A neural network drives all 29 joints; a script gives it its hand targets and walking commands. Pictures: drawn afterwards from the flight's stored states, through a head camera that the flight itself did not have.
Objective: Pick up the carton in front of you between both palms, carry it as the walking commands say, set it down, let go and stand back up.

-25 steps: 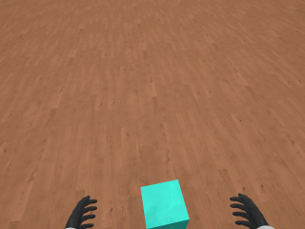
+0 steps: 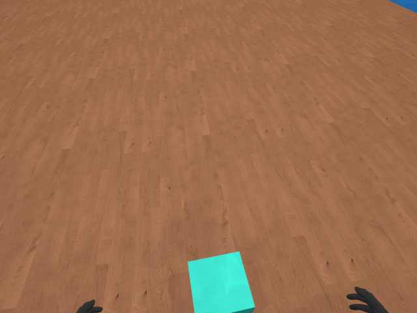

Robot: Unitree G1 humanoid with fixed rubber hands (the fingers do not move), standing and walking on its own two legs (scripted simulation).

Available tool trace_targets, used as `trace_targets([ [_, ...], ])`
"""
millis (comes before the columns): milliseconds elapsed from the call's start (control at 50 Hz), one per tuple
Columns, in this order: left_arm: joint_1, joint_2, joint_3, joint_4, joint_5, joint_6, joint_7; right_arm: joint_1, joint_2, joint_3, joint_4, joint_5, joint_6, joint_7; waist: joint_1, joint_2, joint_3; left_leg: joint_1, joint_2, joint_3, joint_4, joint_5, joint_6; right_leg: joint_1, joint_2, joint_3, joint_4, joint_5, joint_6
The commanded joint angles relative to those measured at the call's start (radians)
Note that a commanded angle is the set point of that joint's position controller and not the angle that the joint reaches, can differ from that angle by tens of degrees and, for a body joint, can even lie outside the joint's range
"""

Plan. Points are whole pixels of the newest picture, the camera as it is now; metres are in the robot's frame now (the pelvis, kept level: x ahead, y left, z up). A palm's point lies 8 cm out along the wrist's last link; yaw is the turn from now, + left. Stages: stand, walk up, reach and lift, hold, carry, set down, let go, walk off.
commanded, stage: stand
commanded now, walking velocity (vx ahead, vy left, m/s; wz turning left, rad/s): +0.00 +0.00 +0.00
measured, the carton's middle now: (218, 293) +0.35 -0.01 -0.65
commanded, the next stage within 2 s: none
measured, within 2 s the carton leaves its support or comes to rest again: neither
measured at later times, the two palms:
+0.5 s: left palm out of the picture +0.09 +0.30 -0.10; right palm out of the picture +0.10 -0.30 -0.09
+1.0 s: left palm out of the picture +0.07 +0.31 -0.10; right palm out of the picture +0.07 -0.31 -0.09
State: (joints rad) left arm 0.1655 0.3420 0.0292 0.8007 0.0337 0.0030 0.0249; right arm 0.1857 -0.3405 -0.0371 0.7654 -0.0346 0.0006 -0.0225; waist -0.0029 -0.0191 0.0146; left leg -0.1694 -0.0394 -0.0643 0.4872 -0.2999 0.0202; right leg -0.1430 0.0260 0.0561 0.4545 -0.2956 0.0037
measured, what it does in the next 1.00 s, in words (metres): stands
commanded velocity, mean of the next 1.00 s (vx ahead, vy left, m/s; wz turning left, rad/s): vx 0.00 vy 0.00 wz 0.00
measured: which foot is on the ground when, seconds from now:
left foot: down 0.00-1.00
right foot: down 0.00-1.00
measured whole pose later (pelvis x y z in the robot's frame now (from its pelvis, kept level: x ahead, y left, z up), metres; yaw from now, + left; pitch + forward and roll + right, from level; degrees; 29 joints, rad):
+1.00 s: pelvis -0.02 +0.00 +0.01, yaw +0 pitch -3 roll +0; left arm 0.13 0.38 0.01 1.01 0.02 -0.01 0.01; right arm 0.13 -0.38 -0.01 0.99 -0.02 -0.01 -0.02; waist 0.00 -0.01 0.03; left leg -0.12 -0.04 -0.07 0.36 -0.20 0.02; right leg -0.09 0.02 0.06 0.34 -0.20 0.00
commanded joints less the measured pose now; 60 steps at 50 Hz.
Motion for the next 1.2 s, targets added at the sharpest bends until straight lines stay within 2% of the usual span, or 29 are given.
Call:
trace_targets([
  [0,-0.028,0.146,0.032,-0.037,-0.002,-0.015,0.005,-0.025,-0.165,-0.037,-0.04,0.002,-0.013,-0.006,0.001,0.028,-0.06,0.022,0.113,-0.085,-0.064,0.367,-0.005,0.031,-0.092,0.059,-0.04,0.321,-0.011],
  [160,-0.042,0.155,0.027,0.014,-0.005,-0.017,0.005,-0.04,-0.171,-0.026,0.01,0.006,-0.014,-0.008,0.003,0.022,-0.051,0.035,0.118,-0.087,-0.088,0.363,-0.003,0.045,-0.099,0.065,-0.065,0.321,-0.013],
  [720,-0.063,0.189,0.017,0.14,-0.011,-0.022,-0.005,-0.08,-0.202,-0.007,0.147,0.013,-0.022,0.0,0.006,0.023,-0.009,0.03,0.13,-0.102,-0.174,0.221,0.003,0.046,-0.116,0.09,-0.151,0.206,-0.021],
  [1180,-0.071,0.21,0.011,0.19,-0.016,-0.023,-0.009,-0.094,-0.218,0.001,0.202,0.02,-0.024,0.003,0.005,0.022,-0.012,0.041,0.136,-0.107,-0.187,0.233,0.008,0.049,-0.125,0.095,-0.166,0.214,-0.026],
])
